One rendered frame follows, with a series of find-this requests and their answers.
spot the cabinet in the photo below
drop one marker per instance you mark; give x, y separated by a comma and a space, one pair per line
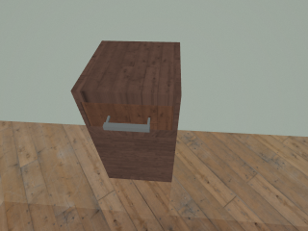
133, 73

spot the handle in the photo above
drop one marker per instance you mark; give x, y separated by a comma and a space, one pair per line
126, 127

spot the drawer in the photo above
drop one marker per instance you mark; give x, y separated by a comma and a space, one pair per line
161, 117

